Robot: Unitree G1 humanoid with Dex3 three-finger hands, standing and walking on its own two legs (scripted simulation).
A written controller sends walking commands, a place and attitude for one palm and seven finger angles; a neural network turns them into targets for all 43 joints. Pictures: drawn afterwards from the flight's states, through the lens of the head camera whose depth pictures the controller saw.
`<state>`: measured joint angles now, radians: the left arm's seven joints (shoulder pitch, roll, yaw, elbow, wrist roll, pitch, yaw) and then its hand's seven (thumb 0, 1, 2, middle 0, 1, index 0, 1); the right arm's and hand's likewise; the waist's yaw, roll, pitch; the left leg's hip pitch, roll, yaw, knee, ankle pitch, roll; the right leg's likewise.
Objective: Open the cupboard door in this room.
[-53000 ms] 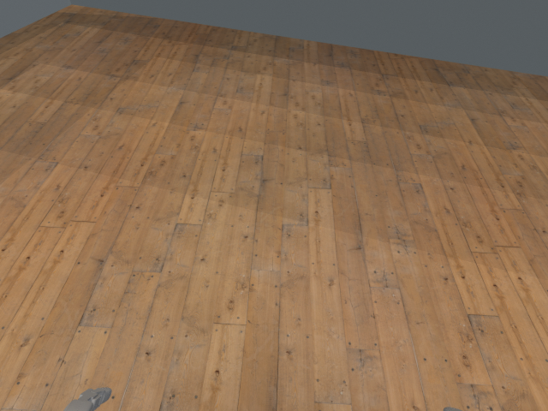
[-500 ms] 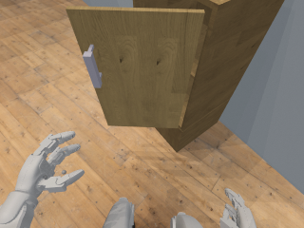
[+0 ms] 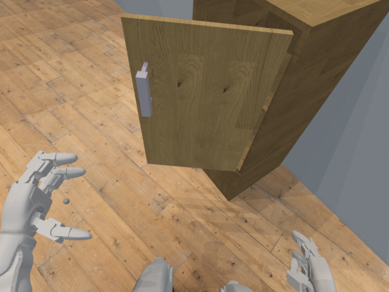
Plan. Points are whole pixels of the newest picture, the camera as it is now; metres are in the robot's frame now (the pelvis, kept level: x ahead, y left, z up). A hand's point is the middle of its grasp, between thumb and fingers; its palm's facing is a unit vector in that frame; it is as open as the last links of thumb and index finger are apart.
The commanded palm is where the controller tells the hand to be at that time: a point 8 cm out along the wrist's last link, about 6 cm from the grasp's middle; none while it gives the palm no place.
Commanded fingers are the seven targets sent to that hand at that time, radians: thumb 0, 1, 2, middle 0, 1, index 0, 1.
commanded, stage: raise the hand with hooked fingers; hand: left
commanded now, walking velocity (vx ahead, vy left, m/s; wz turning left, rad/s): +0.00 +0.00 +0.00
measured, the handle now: (146, 90) +0.58 +0.18 +0.04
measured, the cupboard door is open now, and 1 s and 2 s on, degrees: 51 51 51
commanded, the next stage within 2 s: move the hooked fingers beside the handle in 0.84 s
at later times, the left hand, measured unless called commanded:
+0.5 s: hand (60, 189) +0.28 +0.27 +0.06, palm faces -0.02 -1.00 -0.04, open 14.0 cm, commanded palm +0.25 +0.32 +0.06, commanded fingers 0.00 -0.50 0.30 -0.30 -1.20 -0.30 -1.20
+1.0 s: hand (76, 187) +0.29 +0.25 +0.05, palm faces +0.01 -1.00 -0.02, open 14.0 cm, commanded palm +0.27 +0.30 +0.06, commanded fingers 0.00 -0.50 0.30 -0.30 -1.20 -0.30 -1.20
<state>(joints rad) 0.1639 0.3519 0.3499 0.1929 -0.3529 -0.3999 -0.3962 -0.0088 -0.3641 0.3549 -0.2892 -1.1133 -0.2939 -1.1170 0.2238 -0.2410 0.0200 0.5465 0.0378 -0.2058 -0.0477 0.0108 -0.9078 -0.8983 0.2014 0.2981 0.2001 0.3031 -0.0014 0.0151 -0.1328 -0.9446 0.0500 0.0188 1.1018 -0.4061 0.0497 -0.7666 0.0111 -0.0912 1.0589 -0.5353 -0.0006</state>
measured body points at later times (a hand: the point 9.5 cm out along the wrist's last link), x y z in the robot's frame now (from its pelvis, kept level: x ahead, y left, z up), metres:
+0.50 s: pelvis -0.01 +0.00 +0.01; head +0.06 +0.02 +0.45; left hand +0.27 +0.32 +0.06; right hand +0.13 -0.26 -0.07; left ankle +0.07 +0.09 -0.66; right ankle -0.01 -0.13 -0.66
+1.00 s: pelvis +0.00 -0.02 +0.00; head +0.07 -0.01 +0.44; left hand +0.28 +0.30 +0.06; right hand +0.16 -0.27 -0.08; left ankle +0.07 +0.09 -0.66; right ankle -0.01 -0.13 -0.66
